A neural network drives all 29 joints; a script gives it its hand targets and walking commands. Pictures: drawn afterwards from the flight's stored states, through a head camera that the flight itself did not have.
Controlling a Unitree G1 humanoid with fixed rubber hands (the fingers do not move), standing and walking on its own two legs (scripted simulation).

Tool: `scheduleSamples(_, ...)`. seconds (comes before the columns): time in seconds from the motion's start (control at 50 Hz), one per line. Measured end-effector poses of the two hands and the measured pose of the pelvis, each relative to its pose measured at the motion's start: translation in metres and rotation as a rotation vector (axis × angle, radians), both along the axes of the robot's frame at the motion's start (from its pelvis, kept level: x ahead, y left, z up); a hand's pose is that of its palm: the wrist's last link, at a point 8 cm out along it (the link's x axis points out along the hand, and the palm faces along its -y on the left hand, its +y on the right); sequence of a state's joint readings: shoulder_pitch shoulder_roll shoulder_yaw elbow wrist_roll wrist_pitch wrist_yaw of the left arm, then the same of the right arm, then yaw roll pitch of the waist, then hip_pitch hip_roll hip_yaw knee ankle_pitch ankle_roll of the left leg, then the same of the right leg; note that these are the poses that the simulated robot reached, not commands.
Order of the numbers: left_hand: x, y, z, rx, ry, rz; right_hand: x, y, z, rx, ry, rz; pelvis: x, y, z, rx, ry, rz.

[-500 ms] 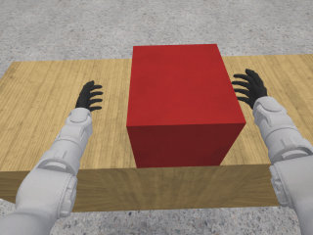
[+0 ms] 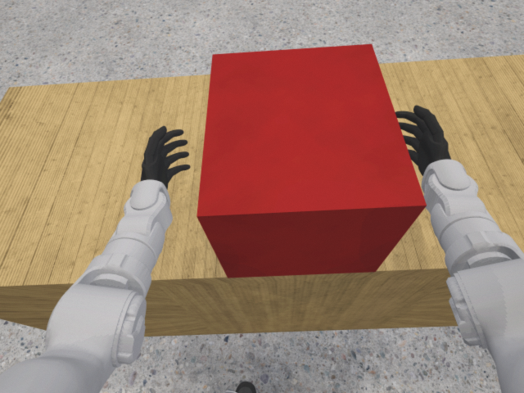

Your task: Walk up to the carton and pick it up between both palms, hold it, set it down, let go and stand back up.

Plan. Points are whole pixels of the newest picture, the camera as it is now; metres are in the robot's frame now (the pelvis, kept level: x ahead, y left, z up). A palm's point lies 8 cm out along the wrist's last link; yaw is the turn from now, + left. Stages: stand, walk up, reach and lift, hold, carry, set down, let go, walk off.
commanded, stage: reach and lift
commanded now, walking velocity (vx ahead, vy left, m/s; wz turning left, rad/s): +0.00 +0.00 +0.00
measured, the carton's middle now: (296, 166) +0.48 +0.06 +0.01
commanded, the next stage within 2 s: none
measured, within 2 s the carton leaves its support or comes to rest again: leaves its support in 1.76 s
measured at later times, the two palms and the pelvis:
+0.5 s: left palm (179, 179) +0.39 +0.23 +0.05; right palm (417, 163) +0.48 -0.13 +0.06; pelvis -0.01 +0.00 +0.00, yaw +0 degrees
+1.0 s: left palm (182, 179) +0.39 +0.22 +0.05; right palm (417, 164) +0.48 -0.13 +0.07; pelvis -0.01 +0.00 +0.00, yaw +0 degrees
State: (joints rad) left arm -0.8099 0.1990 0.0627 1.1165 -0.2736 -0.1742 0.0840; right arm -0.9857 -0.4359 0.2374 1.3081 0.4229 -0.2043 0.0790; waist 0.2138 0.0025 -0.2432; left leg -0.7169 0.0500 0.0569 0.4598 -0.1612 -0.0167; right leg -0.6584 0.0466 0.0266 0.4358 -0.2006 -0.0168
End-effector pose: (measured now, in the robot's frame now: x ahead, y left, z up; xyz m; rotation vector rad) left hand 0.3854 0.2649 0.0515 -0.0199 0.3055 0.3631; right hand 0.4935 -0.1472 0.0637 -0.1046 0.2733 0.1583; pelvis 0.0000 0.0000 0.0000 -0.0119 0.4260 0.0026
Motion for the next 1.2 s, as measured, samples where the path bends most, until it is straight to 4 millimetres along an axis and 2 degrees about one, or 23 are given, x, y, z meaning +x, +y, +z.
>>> scheduleSamples(0.16,0.001,-0.019,-0.005,-0.06,-0.021,-0.015,-0.007,0.019,0.001,0.076,-0.005,-0.011,-0.003,0.002,0.0,-0.003,-0.005,0.001)
scheduleSamples(0.32,-0.001,-0.033,-0.008,-0.061,-0.021,-0.031,-0.013,0.02,0.003,0.082,-0.011,-0.033,-0.008,0.003,0.0,-0.004,-0.01,0.001)
scheduleSamples(0.54,0.006,-0.04,0.001,-0.059,-0.043,-0.014,-0.014,0.021,0.0,0.084,0.024,-0.032,-0.007,-0.001,0.0,-0.003,-0.01,-0.001)
scheduleSamples(0.94,0.006,-0.041,-0.001,-0.076,-0.053,0.016,-0.016,0.022,0.003,0.03,0.006,-0.023,-0.007,-0.002,0.0,-0.003,-0.012,-0.002)
scheduleSamples(1.2,-0.002,-0.043,0.003,-0.058,-0.082,-0.011,-0.03,0.018,0.007,0.019,-0.033,-0.03,-0.013,-0.001,0.001,-0.003,-0.054,-0.002)
